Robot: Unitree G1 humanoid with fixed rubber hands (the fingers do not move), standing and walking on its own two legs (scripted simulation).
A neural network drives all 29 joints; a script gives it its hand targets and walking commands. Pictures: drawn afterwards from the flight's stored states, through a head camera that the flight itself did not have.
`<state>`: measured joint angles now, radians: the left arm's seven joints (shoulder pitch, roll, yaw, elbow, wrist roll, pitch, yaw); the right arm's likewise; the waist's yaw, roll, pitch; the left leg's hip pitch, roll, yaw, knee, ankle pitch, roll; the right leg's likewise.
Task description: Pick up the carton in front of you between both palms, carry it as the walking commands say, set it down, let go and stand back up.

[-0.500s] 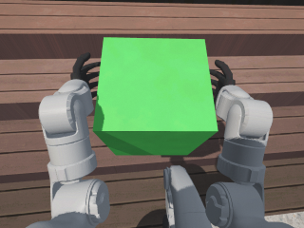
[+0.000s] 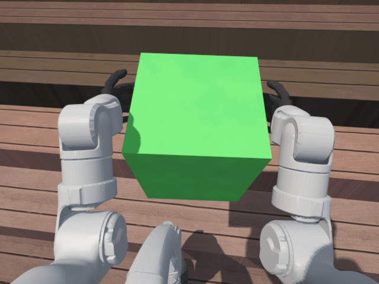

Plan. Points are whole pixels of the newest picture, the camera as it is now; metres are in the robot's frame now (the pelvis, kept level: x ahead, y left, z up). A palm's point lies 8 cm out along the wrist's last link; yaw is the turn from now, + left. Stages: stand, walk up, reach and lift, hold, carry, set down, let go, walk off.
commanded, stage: carry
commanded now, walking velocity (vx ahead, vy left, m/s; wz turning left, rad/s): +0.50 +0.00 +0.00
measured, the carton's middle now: (195, 137) +0.39 +0.04 +0.11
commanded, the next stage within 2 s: none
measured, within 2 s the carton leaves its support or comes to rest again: neither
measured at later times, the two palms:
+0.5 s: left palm out of the picture +0.70 +0.10 +0.35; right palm out of the picture +0.68 -0.20 +0.36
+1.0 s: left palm out of the picture +0.98 +0.10 +0.51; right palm out of the picture +0.98 -0.19 +0.49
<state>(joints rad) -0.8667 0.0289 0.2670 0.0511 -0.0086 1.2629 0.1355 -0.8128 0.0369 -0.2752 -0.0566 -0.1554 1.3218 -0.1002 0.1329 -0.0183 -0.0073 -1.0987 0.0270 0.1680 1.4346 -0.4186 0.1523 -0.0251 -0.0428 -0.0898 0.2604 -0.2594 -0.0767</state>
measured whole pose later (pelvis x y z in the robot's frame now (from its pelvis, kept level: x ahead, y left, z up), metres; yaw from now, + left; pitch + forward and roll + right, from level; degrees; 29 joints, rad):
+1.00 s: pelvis +0.60 -0.03 +0.32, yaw +0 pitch +5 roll +4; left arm -0.87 0.02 0.29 0.09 0.06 1.35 0.13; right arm -0.88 -0.01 -0.24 0.09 -0.09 1.37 -0.14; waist 0.00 0.00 -0.06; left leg -1.01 0.04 0.16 1.32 -0.46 0.15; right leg -0.03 -0.14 -0.13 0.28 -0.19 -0.04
